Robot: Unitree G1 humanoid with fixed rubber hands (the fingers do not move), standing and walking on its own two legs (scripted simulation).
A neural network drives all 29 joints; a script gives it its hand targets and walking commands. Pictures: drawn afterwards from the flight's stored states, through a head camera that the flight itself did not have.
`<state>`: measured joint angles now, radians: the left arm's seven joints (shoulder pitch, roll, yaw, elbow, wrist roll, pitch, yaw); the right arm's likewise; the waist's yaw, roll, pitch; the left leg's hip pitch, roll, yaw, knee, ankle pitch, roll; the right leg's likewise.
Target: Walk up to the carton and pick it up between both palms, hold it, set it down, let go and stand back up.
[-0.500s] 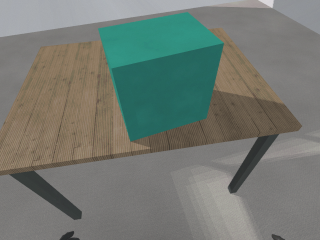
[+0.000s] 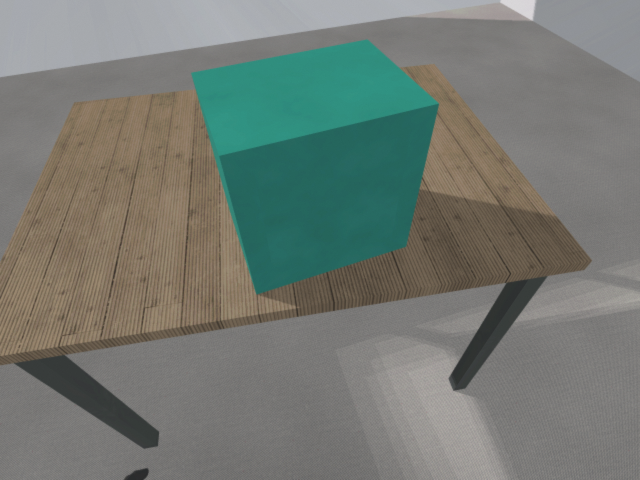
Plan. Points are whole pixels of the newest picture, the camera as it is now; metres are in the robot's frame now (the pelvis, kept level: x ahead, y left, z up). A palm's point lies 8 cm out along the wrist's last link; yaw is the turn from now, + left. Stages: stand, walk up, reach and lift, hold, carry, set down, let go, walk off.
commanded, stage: stand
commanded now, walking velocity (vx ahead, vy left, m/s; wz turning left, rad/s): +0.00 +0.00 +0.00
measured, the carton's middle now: (310, 169) +0.57 +0.05 +0.06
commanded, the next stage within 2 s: walk up in 1.74 s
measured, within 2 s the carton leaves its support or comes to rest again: neither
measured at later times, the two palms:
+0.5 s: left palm out of the picture +0.08 +0.31 -0.11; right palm out of the picture +0.09 -0.28 -0.12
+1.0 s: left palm out of the picture +0.08 +0.31 -0.11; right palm out of the picture +0.09 -0.28 -0.11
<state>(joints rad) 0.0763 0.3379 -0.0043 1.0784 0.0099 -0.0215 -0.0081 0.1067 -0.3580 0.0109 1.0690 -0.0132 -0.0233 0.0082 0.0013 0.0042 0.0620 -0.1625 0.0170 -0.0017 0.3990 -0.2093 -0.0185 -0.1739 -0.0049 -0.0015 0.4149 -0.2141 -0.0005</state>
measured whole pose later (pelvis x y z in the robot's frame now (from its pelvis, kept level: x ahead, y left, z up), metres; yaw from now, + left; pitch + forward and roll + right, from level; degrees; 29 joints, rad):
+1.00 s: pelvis +0.01 +0.01 +0.00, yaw +1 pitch -2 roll +0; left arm 0.09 0.34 -0.01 1.11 0.01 -0.01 0.00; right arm 0.09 -0.36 -0.01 1.12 -0.01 -0.02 0.00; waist 0.00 0.00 0.06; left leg -0.11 0.00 -0.01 0.33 -0.18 0.00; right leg -0.11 -0.03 0.00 0.33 -0.18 0.02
